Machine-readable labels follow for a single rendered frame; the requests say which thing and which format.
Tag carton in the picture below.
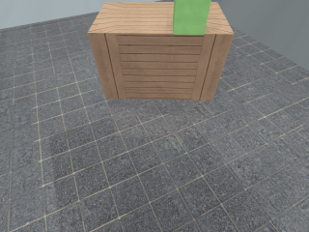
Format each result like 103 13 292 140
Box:
173 0 211 35

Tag pedestal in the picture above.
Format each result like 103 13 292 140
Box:
87 2 235 101

